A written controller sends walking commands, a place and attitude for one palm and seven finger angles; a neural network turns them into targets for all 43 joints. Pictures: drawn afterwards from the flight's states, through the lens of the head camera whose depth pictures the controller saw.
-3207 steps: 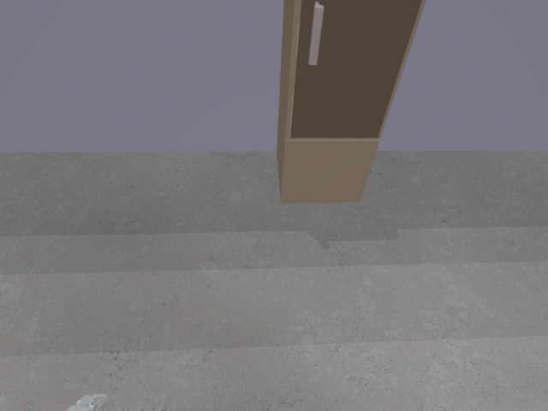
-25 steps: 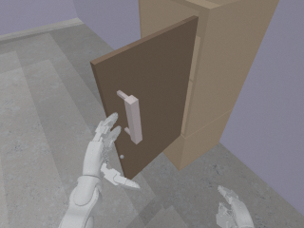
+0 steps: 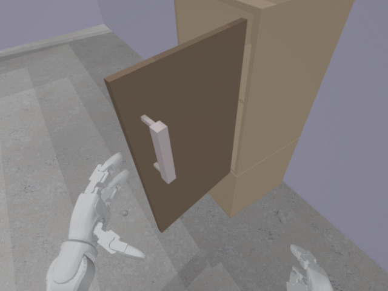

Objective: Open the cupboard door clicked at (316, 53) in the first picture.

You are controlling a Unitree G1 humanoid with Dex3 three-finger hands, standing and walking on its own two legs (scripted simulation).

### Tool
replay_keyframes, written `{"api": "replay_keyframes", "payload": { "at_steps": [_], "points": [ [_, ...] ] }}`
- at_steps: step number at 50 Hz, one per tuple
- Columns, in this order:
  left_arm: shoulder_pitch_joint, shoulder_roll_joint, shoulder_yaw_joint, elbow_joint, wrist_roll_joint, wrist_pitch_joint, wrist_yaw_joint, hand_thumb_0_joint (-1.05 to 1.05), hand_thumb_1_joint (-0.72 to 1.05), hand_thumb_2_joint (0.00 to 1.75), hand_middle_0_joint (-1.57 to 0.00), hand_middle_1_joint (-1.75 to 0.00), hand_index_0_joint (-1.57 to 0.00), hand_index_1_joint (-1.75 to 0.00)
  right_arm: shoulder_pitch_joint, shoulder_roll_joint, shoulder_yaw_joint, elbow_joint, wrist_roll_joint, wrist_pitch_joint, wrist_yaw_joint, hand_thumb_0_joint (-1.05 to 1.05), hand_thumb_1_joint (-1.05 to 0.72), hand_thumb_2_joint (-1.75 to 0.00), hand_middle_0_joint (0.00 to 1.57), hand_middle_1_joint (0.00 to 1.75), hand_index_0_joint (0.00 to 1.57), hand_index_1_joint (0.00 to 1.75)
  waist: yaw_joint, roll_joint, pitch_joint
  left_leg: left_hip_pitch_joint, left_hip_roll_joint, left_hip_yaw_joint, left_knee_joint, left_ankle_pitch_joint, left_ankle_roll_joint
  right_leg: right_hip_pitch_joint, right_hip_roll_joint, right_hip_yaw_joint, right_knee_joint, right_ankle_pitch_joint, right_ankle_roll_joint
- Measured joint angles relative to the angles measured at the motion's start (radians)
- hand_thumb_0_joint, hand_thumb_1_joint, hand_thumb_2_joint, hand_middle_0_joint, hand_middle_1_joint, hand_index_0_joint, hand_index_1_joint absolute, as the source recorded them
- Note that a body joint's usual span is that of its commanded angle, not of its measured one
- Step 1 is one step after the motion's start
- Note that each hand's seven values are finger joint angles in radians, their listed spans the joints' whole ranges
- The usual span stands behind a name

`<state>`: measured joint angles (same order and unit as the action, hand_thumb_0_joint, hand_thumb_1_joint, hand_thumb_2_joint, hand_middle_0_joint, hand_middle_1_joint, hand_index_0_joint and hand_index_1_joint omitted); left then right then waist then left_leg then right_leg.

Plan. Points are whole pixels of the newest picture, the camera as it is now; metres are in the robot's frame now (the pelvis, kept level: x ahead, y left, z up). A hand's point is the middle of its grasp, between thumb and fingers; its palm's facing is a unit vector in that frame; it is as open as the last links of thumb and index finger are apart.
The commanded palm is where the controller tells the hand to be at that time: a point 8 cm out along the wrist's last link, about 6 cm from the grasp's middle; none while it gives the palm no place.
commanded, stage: draw the hand back to the body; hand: left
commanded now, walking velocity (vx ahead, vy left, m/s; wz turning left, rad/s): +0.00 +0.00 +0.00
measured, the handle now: (158, 150) +0.38 +0.10 +0.10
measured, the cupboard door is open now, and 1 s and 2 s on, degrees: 100 100 100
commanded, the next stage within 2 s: step back with the hand held close in 1.50 s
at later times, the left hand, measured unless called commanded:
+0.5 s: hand (73, 216) +0.21 +0.21 +0.14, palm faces +0.06 -0.99 -0.15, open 15.9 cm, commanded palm +0.18 +0.26 +0.15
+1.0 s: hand (18, 195) +0.23 +0.29 +0.17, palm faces +0.35 -0.86 -0.38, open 10.5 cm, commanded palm +0.18 +0.33 +0.19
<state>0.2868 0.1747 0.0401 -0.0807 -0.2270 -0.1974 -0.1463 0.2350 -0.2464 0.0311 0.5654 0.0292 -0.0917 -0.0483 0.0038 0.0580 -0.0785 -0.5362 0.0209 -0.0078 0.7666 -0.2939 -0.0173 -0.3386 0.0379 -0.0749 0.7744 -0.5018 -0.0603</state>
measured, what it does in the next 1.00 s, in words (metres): shifts its weight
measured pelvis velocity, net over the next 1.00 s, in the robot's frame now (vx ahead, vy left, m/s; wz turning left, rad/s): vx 0.02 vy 0.05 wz -0.05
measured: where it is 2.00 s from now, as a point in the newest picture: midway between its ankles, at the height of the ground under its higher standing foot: outside the picture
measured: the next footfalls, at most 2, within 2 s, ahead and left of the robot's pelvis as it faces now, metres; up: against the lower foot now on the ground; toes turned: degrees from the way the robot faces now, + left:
none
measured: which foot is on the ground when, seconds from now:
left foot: down 0.00-1.00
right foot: down 0.00-1.00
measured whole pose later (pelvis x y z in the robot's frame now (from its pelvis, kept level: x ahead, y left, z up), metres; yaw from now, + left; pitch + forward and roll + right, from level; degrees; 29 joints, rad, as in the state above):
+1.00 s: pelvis +0.02 +0.05 +0.04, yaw -3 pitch -3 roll +0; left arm 0.46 0.34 0.27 -0.35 -0.06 -0.10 0.12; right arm 0.19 -0.22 0.04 0.64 0.00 -0.08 -0.08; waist 0.05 0.04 0.01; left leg -0.20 -0.02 0.07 0.41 -0.16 0.04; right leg 0.00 0.00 0.00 0.35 -0.30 0.00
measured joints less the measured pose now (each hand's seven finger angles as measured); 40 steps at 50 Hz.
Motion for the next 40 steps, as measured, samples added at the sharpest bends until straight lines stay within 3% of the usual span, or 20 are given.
{"api": "replay_keyframes", "payload": {
  "at_steps": [12,22,25,29,34,40],
  "points": [
    [0.082,0.039,0.083,-0.091,-0.046,0.06,-0.032,-0.02,-0.5,0.3,-0.16,-0.3,-0.15,-0.3,0.02,0.002,0.003,-0.007,0.017,-0.029,-0.01,0.01,-0.91,-0.9,0.2,0.3,0.2,0.3,0.007,-0.004,-0.016,0.057,-0.001,0.024,-0.039,0.006,0.013,0.053,-0.004,0.024,-0.05,0.022,0.016],
    [0.091,0.068,0.087,-0.185,-0.058,0.097,-0.063,-0.02,-0.47,0.31,-0.16,-0.3,-0.15,-0.3,-0.015,0.007,0.019,-0.021,0.02,-0.079,-0.025,0.01,-0.9,-0.9,0.2,0.3,0.2,0.3,0.033,0.003,0.01,0.067,-0.012,0.013,-0.047,0.022,0.031,0.078,-0.013,0.012,-0.079,0.045,0.031],
    [0.094,0.094,0.081,-0.212,0.026,0.101,0.038,-0.02,-0.41,0.34,-0.16,-0.3,-0.15,-0.3,-0.033,0.021,0.029,-0.004,0.004,-0.07,-0.042,0.01,-0.9,-0.9,0.2,0.3,0.2,0.3,0.039,0.002,0.029,0.105,-0.01,0.017,-0.086,0.04,0.034,0.118,-0.01,0.017,-0.128,0.072,0.03],
    [0.132,0.095,0.086,-0.24,0.094,0.103,0.151,-0.01,-0.31,0.38,-0.16,-0.3,-0.16,-0.3,-0.045,0.036,0.04,0.008,-0.009,-0.044,-0.049,0.01,-0.9,-0.9,0.21,0.3,0.21,0.3,0.038,0.0,0.051,0.165,-0.011,0.029,-0.159,0.07,0.041,0.177,-0.011,0.031,-0.212,0.115,0.041],
    [0.15,0.103,0.094,-0.235,0.144,0.11,0.223,-0.01,-0.16,0.45,-0.17,-0.3,-0.16,-0.3,-0.045,0.041,0.042,0.034,-0.021,-0.021,-0.053,0.01,-0.9,-0.9,0.21,0.3,0.21,0.3,0.044,-0.008,0.081,0.232,-0.019,0.044,-0.24,0.102,0.05,0.241,-0.02,0.045,-0.299,0.156,0.051],
    [0.148,0.128,0.136,-0.248,0.17,0.112,0.264,-0.01,0.04,0.53,-0.18,-0.3,-0.17,-0.3,-0.042,0.034,0.035,0.063,-0.027,-0.012,-0.049,0.01,-0.9,-0.9,0.21,0.3,0.21,0.3,0.048,-0.015,0.098,0.293,-0.031,0.06,-0.309,0.124,0.058,0.297,-0.033,0.059,-0.369,0.185,0.06]
  ]
}}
